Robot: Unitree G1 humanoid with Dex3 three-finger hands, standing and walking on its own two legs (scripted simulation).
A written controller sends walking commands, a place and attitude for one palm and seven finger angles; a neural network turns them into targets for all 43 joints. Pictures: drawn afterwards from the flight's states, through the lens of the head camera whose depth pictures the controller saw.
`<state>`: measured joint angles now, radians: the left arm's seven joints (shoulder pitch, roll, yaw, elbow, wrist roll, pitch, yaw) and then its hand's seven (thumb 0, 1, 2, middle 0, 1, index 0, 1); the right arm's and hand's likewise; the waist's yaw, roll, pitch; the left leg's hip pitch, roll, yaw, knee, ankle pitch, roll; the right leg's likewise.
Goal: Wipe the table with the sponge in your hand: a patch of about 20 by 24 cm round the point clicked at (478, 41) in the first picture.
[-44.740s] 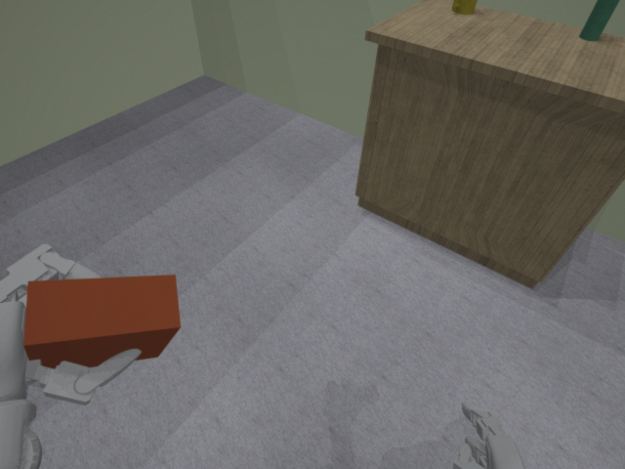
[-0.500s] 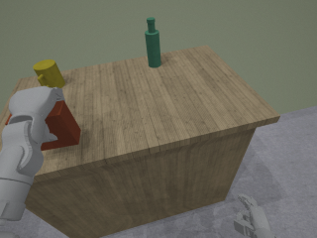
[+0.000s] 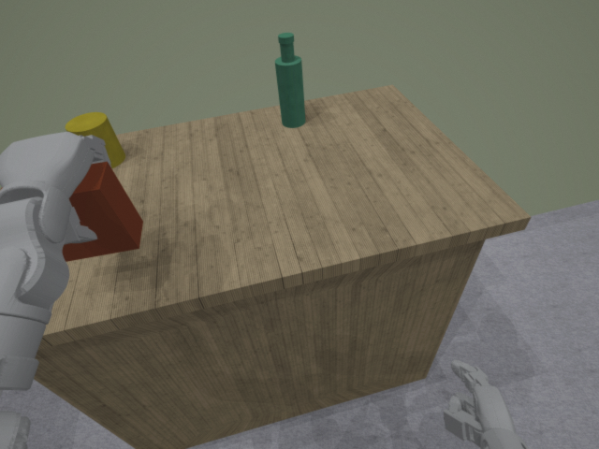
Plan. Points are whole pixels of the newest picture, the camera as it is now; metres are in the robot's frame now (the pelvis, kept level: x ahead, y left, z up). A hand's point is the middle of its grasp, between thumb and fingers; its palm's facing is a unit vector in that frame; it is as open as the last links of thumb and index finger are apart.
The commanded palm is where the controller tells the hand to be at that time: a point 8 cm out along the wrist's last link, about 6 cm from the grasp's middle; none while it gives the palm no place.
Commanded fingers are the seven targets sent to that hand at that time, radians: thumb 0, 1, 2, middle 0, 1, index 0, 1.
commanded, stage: lift the sponge slowly off the table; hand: left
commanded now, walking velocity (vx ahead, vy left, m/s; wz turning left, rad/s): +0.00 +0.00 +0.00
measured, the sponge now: (84, 224) +0.31 +0.34 +0.16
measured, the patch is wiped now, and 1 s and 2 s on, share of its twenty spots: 1.00 1.00 1.00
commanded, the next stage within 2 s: bring the sponge back beside the body in 0.24 s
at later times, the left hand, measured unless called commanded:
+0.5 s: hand (81, 189) +0.32 +0.32 +0.22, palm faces +0.14 -0.01 -0.99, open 9.6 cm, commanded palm +0.27 +0.32 +0.29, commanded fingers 0.00 0.10 1.30 -1.20 -1.60 -1.20 -1.60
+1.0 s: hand (58, 225) +0.26 +0.31 +0.21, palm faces +0.17 -0.04 -0.98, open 9.6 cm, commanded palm +0.21 +0.31 +0.28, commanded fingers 0.00 0.10 1.30 -1.20 -1.60 -1.20 -1.60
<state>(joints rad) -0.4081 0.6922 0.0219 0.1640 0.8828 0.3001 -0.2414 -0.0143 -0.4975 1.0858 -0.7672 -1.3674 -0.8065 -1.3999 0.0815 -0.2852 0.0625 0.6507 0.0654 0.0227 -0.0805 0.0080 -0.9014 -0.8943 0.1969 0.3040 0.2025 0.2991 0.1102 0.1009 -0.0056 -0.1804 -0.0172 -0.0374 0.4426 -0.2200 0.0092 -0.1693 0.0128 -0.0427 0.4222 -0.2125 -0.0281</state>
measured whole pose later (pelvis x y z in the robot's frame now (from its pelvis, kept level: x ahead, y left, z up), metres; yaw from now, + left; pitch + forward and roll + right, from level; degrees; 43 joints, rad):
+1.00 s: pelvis +0.00 +0.00 +0.00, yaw -1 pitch -3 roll +0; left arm -0.20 0.68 0.03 -0.18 0.82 0.46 -0.26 -0.01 -0.50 1.09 -0.77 -1.37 -0.81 -1.40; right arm 0.00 -0.26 0.09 0.62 0.07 0.05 -0.06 0.01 -0.90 -0.89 0.20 0.30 0.20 0.30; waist 0.16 0.11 -0.02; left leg -0.18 -0.02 -0.02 0.46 -0.23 0.01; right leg -0.17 0.01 -0.03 0.45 -0.22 -0.02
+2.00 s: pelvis -0.03 -0.01 -0.01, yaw -2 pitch -8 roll +0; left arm 0.11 0.62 0.06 -0.50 0.74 0.52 -0.16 -0.02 -0.50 1.08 -0.77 -1.37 -0.81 -1.40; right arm 0.02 -0.26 0.10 0.61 0.06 0.01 -0.07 0.01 -0.90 -0.89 0.20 0.30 0.20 0.30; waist 0.16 0.11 -0.01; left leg -0.13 0.00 0.00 0.49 -0.22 -0.01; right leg -0.15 0.03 -0.01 0.48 -0.21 -0.04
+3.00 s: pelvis -0.12 +0.01 -0.03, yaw +3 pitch -1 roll -1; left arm 0.12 0.39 0.43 -0.57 -0.05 -0.12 0.15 -0.02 -0.51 1.09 -0.77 -1.38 -0.81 -1.41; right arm 0.17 -0.22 0.03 0.60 0.03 -0.01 -0.04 0.01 -0.90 -0.89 0.20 0.30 0.20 0.30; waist -0.01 -0.02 -0.02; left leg -0.48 0.01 0.01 0.88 -0.46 0.02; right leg -0.48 -0.01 -0.06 0.61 -0.12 -0.02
